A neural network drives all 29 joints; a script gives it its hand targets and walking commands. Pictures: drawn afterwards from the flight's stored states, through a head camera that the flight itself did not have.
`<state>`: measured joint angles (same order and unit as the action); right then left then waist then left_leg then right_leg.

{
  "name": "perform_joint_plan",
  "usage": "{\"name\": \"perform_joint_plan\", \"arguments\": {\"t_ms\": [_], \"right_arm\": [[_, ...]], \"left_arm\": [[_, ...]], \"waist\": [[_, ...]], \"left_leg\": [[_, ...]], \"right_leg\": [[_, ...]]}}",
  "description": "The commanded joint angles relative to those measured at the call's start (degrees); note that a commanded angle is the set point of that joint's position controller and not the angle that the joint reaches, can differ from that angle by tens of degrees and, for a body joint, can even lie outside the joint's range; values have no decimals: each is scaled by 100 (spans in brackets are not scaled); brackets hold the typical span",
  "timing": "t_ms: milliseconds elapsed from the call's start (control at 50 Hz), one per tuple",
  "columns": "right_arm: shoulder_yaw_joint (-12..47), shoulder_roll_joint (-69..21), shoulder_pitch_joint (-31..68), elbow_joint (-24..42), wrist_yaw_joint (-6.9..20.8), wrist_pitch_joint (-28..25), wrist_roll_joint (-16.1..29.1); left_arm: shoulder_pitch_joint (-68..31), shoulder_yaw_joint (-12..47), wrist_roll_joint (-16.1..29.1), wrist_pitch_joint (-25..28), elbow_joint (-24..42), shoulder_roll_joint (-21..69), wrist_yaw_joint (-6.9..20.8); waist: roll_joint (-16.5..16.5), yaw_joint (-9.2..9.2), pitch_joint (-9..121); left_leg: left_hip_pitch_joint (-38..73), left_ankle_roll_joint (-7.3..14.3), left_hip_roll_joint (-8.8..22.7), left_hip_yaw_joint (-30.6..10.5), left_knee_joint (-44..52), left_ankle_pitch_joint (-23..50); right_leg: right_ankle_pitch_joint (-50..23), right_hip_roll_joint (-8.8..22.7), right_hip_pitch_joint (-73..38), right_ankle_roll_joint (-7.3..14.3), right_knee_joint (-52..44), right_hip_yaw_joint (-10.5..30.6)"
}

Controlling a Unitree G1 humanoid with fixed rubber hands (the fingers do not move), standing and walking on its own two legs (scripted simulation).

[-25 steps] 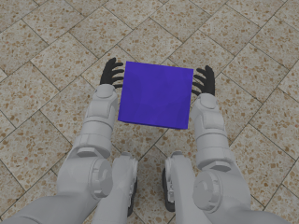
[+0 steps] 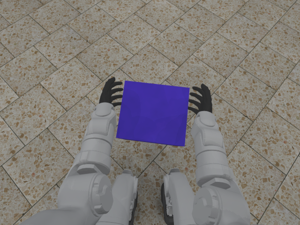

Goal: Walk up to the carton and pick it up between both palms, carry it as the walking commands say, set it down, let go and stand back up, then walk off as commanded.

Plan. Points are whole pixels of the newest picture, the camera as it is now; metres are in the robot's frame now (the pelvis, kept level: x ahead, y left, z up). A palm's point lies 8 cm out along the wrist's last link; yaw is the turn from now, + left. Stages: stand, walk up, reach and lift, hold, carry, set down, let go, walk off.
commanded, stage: reach and lift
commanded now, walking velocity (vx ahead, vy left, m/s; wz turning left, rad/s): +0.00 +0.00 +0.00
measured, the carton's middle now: (153, 116) +0.41 +0.00 -0.12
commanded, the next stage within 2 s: none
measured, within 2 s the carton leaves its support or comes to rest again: neither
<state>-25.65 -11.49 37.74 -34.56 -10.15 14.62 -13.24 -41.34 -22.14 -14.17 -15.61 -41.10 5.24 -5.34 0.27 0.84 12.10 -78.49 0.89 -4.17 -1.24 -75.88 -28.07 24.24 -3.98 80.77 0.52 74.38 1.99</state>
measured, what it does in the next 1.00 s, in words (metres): rises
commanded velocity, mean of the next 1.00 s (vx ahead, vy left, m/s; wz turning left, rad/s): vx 0.00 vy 0.00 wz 0.00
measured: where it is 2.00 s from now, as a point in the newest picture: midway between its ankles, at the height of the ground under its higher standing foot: (149, 213)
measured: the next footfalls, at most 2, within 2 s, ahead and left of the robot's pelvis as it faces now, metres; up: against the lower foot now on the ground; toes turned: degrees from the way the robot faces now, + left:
none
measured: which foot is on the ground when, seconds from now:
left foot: down 0.00-1.00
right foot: down 0.00-1.00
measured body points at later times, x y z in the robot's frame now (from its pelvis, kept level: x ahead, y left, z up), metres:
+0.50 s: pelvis +0.01 +0.00 +0.07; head +0.13 +0.00 +0.50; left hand +0.40 +0.13 +0.03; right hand +0.39 -0.15 +0.04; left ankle +0.06 +0.11 -0.60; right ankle +0.08 -0.11 -0.60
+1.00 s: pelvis +0.03 +0.00 +0.12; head +0.09 +0.01 +0.57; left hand +0.39 +0.13 +0.11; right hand +0.38 -0.15 +0.11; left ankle +0.06 +0.11 -0.60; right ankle +0.08 -0.11 -0.60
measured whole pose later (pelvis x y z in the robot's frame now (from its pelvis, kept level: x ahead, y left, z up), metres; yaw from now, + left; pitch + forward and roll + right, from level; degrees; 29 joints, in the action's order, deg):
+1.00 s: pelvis +0.03 +0.00 +0.12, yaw +1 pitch +11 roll -1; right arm -23.1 -12.3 25.6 -29.6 -4.9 21.6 -17.0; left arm -26.3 -20.8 -18.5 -21.3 -32.5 10.9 -3.0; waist -0.3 2.6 5.1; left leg -33.7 1.4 -3.6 -4.0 -39.8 -16.8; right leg 13.4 -3.1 34.9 0.7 37.5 2.3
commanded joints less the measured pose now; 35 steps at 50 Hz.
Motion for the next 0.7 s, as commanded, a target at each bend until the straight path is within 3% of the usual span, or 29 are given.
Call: {"name": "perform_joint_plan", "arguments": {"t_ms": [0,680], "right_arm": [[3349,-5669,3143,-598,1717,76,627],[3344,-5761,1808,-348,1994,403,403]], "left_arm": [[-3114,2938,711,141,-227,5819,1678],[-1905,2968,401,-75,213,5869,1780]], "waist": [[-100,-13,3928],[-117,133,2458]], "left_leg": [[2074,21,-403,-277,1176,1456],[4176,104,-112,-569,3410,1834]], "right_leg": [[-1356,-466,-2944,-123,-875,137],[-1935,-137,-5517,-81,-3138,371]]}}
